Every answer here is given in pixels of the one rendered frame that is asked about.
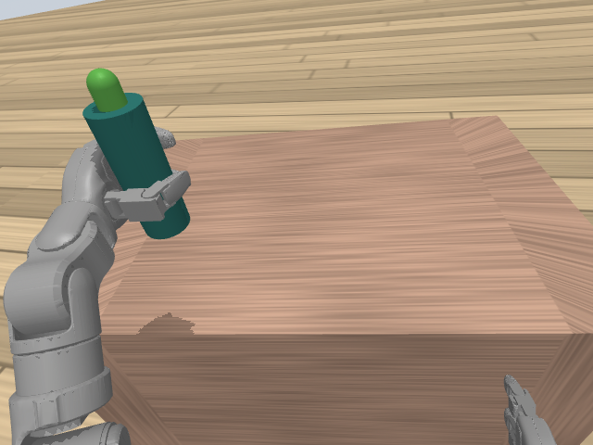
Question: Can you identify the left robot hand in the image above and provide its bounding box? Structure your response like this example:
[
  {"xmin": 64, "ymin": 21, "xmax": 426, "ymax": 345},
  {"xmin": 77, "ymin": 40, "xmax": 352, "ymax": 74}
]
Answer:
[{"xmin": 61, "ymin": 126, "xmax": 191, "ymax": 231}]

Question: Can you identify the right robot hand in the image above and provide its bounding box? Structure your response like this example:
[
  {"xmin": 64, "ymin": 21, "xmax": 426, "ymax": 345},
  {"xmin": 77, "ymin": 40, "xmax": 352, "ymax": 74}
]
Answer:
[{"xmin": 504, "ymin": 375, "xmax": 557, "ymax": 445}]

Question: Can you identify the bottle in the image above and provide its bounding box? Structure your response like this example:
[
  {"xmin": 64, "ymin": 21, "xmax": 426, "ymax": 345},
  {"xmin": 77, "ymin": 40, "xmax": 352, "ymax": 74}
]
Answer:
[{"xmin": 82, "ymin": 69, "xmax": 190, "ymax": 239}]

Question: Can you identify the left robot arm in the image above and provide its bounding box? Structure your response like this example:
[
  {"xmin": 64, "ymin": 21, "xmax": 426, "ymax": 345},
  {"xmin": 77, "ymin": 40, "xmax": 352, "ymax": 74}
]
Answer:
[{"xmin": 3, "ymin": 201, "xmax": 132, "ymax": 445}]

